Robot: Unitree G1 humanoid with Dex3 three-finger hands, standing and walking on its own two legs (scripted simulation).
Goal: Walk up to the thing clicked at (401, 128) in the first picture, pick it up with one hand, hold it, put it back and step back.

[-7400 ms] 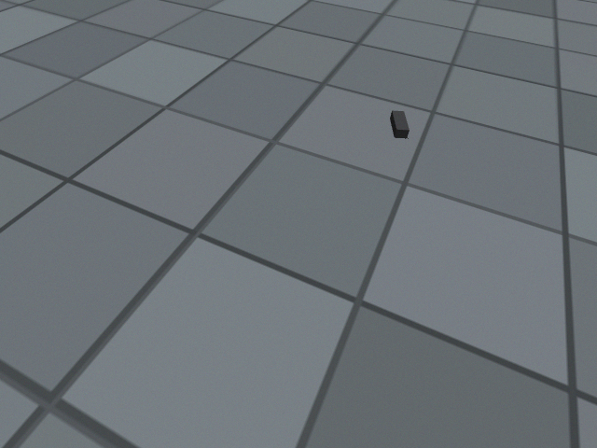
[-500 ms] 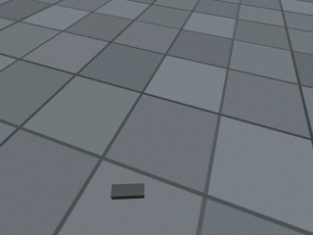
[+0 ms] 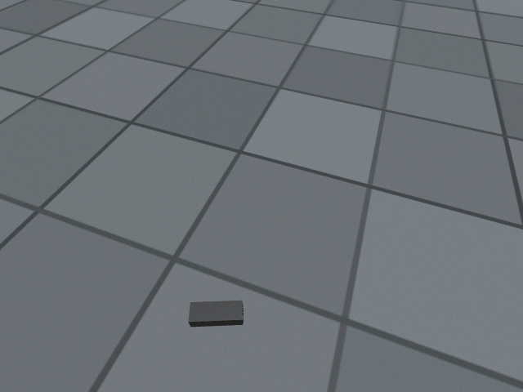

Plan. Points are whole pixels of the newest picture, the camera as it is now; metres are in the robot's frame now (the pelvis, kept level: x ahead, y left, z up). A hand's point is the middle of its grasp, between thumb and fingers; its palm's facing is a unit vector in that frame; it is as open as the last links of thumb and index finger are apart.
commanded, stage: stand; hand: left
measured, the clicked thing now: (216, 313) +0.51 +0.14 -0.76
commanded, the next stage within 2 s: none
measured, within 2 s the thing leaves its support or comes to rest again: neither
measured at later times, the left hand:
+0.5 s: hand out of the picture +0.06 +0.26 -0.16, palm faces -0.01 -0.94 -0.33, open 7.4 cm
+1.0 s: hand out of the picture +0.07 +0.26 -0.16, palm faces -0.01 -0.94 -0.34, open 7.4 cm
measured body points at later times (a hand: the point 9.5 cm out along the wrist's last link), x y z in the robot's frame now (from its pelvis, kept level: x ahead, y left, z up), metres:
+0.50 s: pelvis -0.01 +0.00 +0.00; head +0.01 +0.00 +0.45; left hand +0.06 +0.30 -0.13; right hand +0.06 -0.30 -0.14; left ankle -0.01 +0.14 -0.75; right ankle +0.00 -0.12 -0.75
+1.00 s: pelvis +0.00 +0.01 +0.00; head +0.01 +0.00 +0.45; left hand +0.07 +0.31 -0.13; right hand +0.08 -0.29 -0.13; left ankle -0.01 +0.14 -0.75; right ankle +0.00 -0.12 -0.75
